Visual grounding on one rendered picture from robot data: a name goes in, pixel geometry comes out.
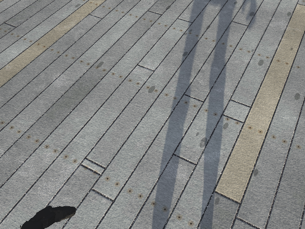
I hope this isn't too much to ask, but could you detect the robot left hand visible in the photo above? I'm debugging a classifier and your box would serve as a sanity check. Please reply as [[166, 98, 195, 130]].
[[20, 205, 76, 229]]

